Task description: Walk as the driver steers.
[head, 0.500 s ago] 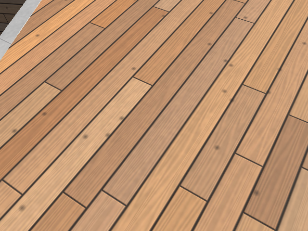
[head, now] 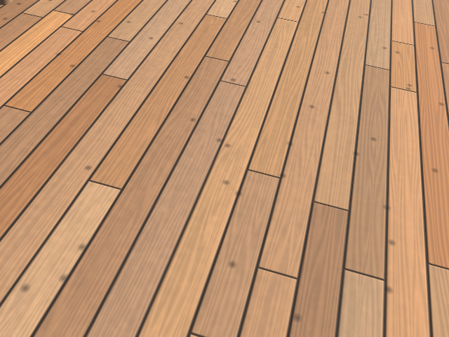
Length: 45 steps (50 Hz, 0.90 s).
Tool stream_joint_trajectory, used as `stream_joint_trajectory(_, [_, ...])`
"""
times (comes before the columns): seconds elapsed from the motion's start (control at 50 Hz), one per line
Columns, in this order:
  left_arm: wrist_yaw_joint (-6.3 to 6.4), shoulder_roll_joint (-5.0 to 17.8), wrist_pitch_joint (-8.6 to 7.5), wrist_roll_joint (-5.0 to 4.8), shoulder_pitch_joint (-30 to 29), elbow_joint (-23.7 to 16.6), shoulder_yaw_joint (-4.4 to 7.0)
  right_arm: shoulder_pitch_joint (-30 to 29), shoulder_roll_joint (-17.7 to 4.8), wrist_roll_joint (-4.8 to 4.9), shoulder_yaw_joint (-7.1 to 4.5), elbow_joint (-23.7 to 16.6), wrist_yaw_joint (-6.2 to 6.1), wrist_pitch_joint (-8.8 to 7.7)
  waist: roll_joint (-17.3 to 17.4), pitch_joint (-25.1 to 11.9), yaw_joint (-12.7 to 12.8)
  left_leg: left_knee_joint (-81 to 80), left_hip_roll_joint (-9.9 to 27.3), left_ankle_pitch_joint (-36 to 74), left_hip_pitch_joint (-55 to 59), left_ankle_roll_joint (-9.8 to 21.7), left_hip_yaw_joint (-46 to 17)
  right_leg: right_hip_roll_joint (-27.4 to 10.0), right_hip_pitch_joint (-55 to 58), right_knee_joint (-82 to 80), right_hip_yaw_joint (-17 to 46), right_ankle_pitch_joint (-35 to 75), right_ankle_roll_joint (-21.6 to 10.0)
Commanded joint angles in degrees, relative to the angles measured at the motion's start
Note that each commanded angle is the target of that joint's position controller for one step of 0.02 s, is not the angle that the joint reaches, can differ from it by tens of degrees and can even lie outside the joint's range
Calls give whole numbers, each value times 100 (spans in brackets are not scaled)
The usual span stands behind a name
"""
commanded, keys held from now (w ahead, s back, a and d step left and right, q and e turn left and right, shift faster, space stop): w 1.00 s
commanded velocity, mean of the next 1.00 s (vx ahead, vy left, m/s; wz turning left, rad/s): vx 0.47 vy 0.00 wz -0.05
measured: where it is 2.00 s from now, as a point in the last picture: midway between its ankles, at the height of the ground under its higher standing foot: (226, 220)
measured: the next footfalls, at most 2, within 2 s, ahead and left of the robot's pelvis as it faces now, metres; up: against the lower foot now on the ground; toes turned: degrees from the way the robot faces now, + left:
right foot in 0.28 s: +0.21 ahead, -0.14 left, +0.00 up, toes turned -4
left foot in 0.78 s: +0.55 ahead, +0.03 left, +0.00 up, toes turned +2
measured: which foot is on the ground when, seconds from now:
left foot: down 0.00-0.30, up 0.32-0.76, down 0.78-1.00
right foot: up 0.00-0.26, down 0.28-0.80, up 0.82-1.00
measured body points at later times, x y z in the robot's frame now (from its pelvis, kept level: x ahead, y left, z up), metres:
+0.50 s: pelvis +0.21 -0.06 -0.01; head +0.22 -0.08 +0.44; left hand +0.27 +0.20 -0.13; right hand +0.25 -0.33 -0.15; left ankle +0.22 +0.08 -0.68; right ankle +0.17 -0.13 -0.75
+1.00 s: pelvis +0.48 -0.03 -0.01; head +0.51 -0.01 +0.44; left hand +0.56 +0.23 -0.15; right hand +0.52 -0.29 -0.14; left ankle +0.51 +0.03 -0.75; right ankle +0.47 -0.17 -0.67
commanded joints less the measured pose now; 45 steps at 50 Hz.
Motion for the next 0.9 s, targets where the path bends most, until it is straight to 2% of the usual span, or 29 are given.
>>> stream_joint_trajectory(0.02, [-30,308,-93,10,-477,-387,18,183,-730,37,-179,-128,49,-197,960,806,-66,-1053,1237,-1052,618,713,-1417,-276,-1408,-88,-92,190,133])
stream_joint_trajectory(0.1, [-73,176,-142,6,-1156,-564,-98,570,-709,48,-195,89,66,-211,1057,804,-319,-997,1251,-198,864,787,-1119,-652,-1189,-1110,-727,276,267])
stream_joint_trajectory(0.14, [-101,53,-179,-32,-1509,-683,-173,761,-711,18,-194,204,84,-211,1121,840,-446,-849,1242,382,723,789,-934,-658,-784,-1654,-983,195,213])
stream_joint_trajectory(0.18, [-95,35,-214,-69,-1623,-744,-209,877,-764,-7,-208,307,100,-207,1202,833,-444,-604,1286,1156,644,785,-818,-580,-343,-2065,-1170,-37,67])
stream_joint_trajectory(0.22, [-35,84,-254,-96,-1445,-735,-212,859,-812,-3,-227,363,106,-191,1229,749,-284,-334,1408,1891,481,746,-796,-460,329,-2391,-1286,-117,-151])
stream_joint_trajectory(0.24, [12,118,-278,-105,-1126,-645,-193,763,-838,21,-231,374,103,-182,1173,652,-74,-89,1433,2411,354,680,-754,-364,889,-2642,-1298,-36,-268])
stream_joint_trajectory(0.26, [77,159,-317,-89,-512,-431,-153,627,-850,73,-226,382,99,-174,967,412,285,514,1304,3130,146,562,-521,-235,1810,-3081,-1326,272,-393])
stream_joint_trajectory(0.28, [163,400,-386,-17,343,-139,-56,568,-759,123,-190,367,101,-184,607,-136,654,1571,1003,3162,-367,410,-160,-436,3135,-3173,-1040,351,-542])
stream_joint_trajectory(0.3, [251,894,-434,105,1362,-26,64,410,-406,193,-71,81,123,-204,-211,-979,1107,3294,616,1397,-1649,193,185,-1940,4663,-3527,735,-1026,-907])
stream_joint_trajectory(0.32, [245,1400,-389,29,1607,102,168,705,-141,152,-41,-17,114,-200,-1292,-1121,887,4668,-124,-1783,-3009,116,360,-3082,5001,-4224,2988,-1227,-1373])
stream_joint_trajectory(0.34, [212,972,-348,-101,1183,93,81,388,-658,3,-186,58,93,-141,-381,-355,727,5162,258,-1482,-3335,224,-76,-2824,4279,-4227,2689,-1381,-1357])
stream_joint_trajectory(0.36, [176,617,-356,-124,641,1,-22,181,-521,-1,-172,17,167,-170,-193,222,478,5070,478,-941,-3323,254,-102,-2522,3573,-4328,1926,-920,-1269])
stream_joint_trajectory(0.38, [147,353,-389,-117,342,-40,-92,91,-389,16,-144,42,211,-172,-132,450,333,4830,615,-606,-3116,222,-46,-2184,3074,-4504,1315,-317,-1128])
stream_joint_trajectory(0.42, [164,158,-472,-147,238,37,-164,192,-305,-81,-139,132,282,-58,-345,562,108,4579,727,-356,-2808,81,90,-1753,2641,-4728,580,513,-988])
stream_joint_trajectory(0.48, [175,251,-589,-207,605,277,-147,-102,-234,-110,-148,33,356,29,-234,593,36,4444,728,-53,-3044,-61,267,-1684,2662,-4830,168,1691,-1112])
stream_joint_trajectory(0.56, [176,178,-605,-213,977,523,-189,-1185,-120,-101,-86,-345,390,40,-153,823,178,3493,746,676,-3434,-210,450,-1522,2682,-4912,-264,2415,-1125])
stream_joint_trajectory(0.62, [193,255,-625,-207,1190,667,-194,-1865,-7,-53,8,-561,410,19,-154,873,324,2432,563,1220,-2975,-160,633,-1474,2656,-4913,-474,2804,-1029])
stream_joint_trajectory(0.66, [225,346,-624,-196,1343,779,-187,-2141,-66,-36,19,-664,393,17,-121,899,369,2004,459,1302,-2779,-43,671,-1615,2920,-4914,-450,2967,-1004])
stream_joint_trajectory(0.7, [264,406,-602,-172,1389,875,-184,-2213,-157,-41,-2,-715,359,2,-74,897,317,1741,361,1091,-2642,125,659,-1781,3330,-4716,-442,3454,-976])
stream_joint_trajectory(0.72, [285,445,-591,-156,1334,896,-180,-2093,-210,-45,-23,-688,332,-13,-84,814,224,1634,256,865,-2415,222,687,-1812,3510,-4452,-494,4072,-928])
stream_joint_trajectory(0.74, [305,501,-579,-130,1278,914,-170,-1797,-288,-48,-60,-597,290,-31,-145,621,81,1558,95,590,-2003,321,732,-1811,3649,-4015,-547,4851,-857])
stream_joint_trajectory(0.76, [312,550,-549,-101,1237,939,-159,-1209,-403,-55,-118,-408,238,-61,-156,279,-169,1406,-89,386,-1331,438,780,-1744,3698,-3235,-618,5392,-786])
stream_joint_trajectory(0.78, [310,534,-518,-112,1215,943,-172,-265,-549,-106,-193,-97,174,-116,-14,-235,-562,1085,-83,549,-111,598,739,-1528,3288,-2060,-799,5043,-687])
stream_joint_trajectory(0.8, [295,310,-525,-151,1335,781,-248,696,-1022,-241,-317,79,92,-148,537,-970,-809,1064,1157,62,1368,881,-580,-1226,2148,-316,-1006,3043,-611])
stream_joint_trajectory(0.82, [230,-279,-511,-336,2107,759,-337,736,-1469,-243,-432,105,112,-115,1867,-1584,-346,387,2664,-247,2635,1717,-3490,-57,130,1748,-1032,-1606,-391])
stream_joint_trajectory(0.84, [264,366,-487,-167,1539,781,-180,280,-1113,15,-378,42,165,-64,779,-1089,-353,22,2318,-658,2067,1513,-3570,-342,-349,2030,-281,-1443,-514])
stream_joint_trajectory(0.86, [232,345,-518,-180,1096,624,-158,-331,-797,57,-284,-34,172,-71,641,-234,-117,-127,2138,-607,1190,1341,-2592,-622,-480,1826,-325,-864,-541])
stream_joint_trajectory(0.88, [210,229,-536,-178,901,602,-189,-595,-507,30,-209,-39,195,-109,416,137,2,-359,1888,-65,538,1209,-2027,-821,-309,1516,-387,-537,-531])
stream_joint_trajectory(0.9, [190,148,-481,-121,879,630,-191,-672,-393,38,-172,8,181,-149,477,330,153,-485,1641,313,107,1051,-1558,-963,-79,1240,-417,-413,-489])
